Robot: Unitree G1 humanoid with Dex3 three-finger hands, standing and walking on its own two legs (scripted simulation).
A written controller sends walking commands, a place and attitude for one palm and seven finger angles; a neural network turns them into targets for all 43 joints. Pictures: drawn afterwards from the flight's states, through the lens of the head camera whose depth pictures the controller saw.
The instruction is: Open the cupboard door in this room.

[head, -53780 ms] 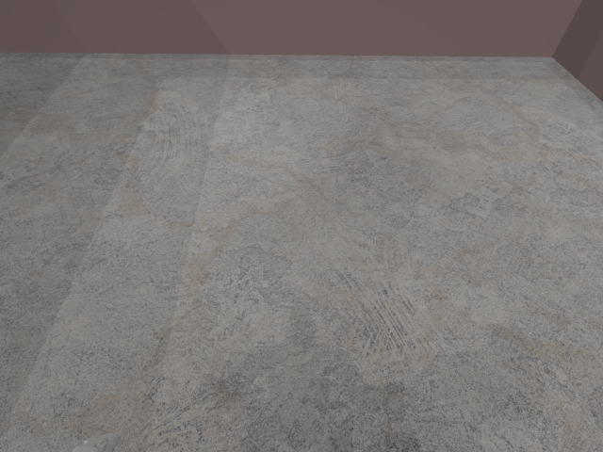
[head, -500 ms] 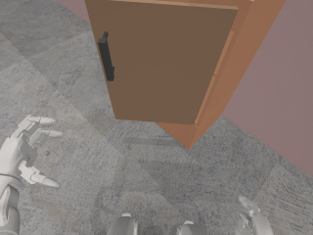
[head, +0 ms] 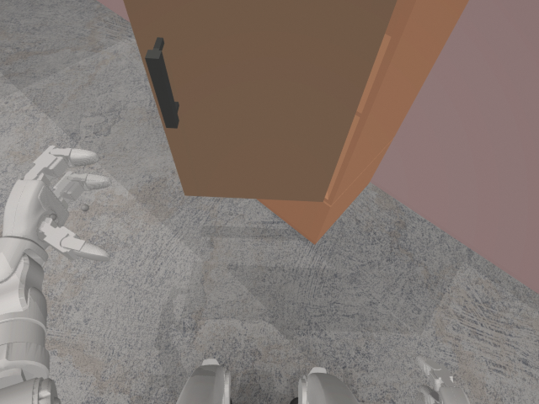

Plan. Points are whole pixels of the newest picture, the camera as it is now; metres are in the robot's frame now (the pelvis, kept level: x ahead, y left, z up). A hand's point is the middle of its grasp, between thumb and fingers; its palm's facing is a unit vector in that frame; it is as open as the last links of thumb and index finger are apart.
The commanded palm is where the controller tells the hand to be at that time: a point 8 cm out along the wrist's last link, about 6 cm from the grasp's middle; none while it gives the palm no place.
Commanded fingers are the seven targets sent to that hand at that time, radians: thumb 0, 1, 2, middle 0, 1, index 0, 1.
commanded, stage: move the hooked fingers beside the handle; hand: left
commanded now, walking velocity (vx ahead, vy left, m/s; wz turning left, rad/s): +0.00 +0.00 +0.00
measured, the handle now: (166, 85) +0.64 +0.21 +0.05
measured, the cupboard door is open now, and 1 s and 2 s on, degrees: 40 40 40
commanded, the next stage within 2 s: slide the fingers in behind the handle in 1.96 s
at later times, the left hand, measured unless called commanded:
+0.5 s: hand (103, 156) +0.46 +0.27 +0.05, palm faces -0.01 -1.00 -0.01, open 14.0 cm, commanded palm +0.45 +0.32 +0.05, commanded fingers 0.00 -0.50 0.30 -0.30 -1.20 -0.30 -1.20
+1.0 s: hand (123, 113) +0.55 +0.26 +0.06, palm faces -0.01 -1.00 -0.01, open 14.0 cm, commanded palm +0.56 +0.30 +0.05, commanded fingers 0.00 -0.50 0.30 -0.30 -1.20 -0.30 -1.20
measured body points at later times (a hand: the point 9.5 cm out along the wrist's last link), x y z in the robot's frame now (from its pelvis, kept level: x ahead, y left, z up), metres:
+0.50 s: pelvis +0.00 +0.01 -0.01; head +0.13 +0.04 +0.42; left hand +0.46 +0.32 +0.06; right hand +0.04 -0.26 -0.11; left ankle +0.03 +0.11 -0.66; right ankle +0.01 -0.11 -0.66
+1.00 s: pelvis +0.00 +0.02 -0.03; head +0.18 +0.06 +0.38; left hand +0.55 +0.32 +0.06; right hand -0.03 -0.25 -0.12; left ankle +0.03 +0.11 -0.66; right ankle +0.01 -0.11 -0.66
